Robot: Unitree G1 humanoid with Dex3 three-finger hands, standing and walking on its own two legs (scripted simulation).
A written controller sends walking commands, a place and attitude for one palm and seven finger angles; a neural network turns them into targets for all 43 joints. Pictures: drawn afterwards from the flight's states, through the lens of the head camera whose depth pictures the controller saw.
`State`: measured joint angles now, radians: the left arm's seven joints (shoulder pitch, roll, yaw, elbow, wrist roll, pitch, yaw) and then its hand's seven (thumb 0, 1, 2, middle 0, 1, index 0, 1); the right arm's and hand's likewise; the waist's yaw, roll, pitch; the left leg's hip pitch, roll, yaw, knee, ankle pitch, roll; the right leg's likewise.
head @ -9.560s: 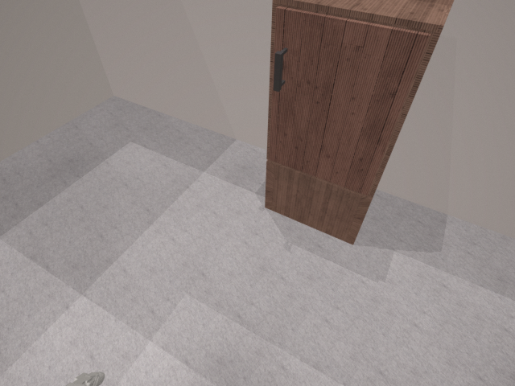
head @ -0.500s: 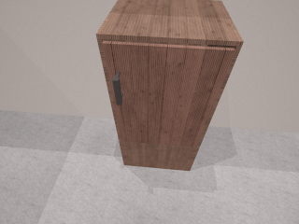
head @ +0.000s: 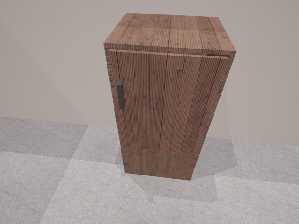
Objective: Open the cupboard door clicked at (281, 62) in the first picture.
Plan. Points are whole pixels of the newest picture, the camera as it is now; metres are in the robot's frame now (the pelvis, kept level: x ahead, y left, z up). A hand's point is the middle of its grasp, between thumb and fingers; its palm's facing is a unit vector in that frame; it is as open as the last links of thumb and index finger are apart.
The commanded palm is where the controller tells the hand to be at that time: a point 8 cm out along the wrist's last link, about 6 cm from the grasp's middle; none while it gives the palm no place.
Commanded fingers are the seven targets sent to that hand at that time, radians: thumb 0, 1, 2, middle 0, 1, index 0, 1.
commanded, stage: come to a stop and stand still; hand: left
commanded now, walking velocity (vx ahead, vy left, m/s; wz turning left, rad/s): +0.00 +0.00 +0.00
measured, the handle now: (122, 93) +0.61 +0.16 +0.02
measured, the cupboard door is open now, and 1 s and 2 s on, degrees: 0 0 0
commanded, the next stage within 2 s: look again from close up in 0.70 s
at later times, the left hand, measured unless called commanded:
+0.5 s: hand out of the picture -0.05 +0.20 -0.17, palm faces +0.01 -0.98 -0.21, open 7.3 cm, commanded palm none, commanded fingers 0.00 0.90 0.90 -0.20 -0.30 -0.20 -0.30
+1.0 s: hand out of the picture -0.10 +0.17 -0.17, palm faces +0.06 -0.99 -0.15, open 7.3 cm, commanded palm none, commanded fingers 0.00 0.90 0.90 -0.20 -0.30 -0.20 -0.30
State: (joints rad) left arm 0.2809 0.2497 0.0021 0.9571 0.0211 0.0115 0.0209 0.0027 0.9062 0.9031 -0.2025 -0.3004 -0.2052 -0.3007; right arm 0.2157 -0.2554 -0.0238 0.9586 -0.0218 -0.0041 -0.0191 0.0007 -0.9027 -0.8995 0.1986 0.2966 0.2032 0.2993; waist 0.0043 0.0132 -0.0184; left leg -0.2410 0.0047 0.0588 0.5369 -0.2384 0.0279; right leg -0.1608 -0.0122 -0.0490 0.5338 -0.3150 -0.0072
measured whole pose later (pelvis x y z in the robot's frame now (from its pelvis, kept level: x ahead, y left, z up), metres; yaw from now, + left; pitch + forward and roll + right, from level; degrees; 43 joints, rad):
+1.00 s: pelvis -0.04 +0.02 +0.00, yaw +0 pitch -2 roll -1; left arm 0.45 0.11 0.00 1.08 0.03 0.01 0.04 0.00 0.91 0.90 -0.20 -0.30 -0.20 -0.30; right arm 0.33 -0.12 -0.03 1.09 -0.01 0.01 -0.02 0.00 -0.91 -0.90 0.20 0.30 0.20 0.30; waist 0.01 -0.01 -0.02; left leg -0.29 -0.02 0.06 0.44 -0.12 0.05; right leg -0.22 -0.03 -0.05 0.46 -0.20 0.02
